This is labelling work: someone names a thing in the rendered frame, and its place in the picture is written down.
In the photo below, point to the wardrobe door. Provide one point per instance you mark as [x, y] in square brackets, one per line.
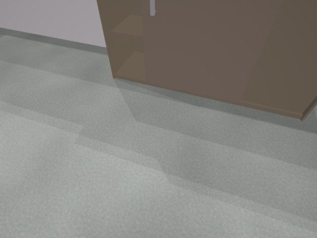
[208, 47]
[285, 75]

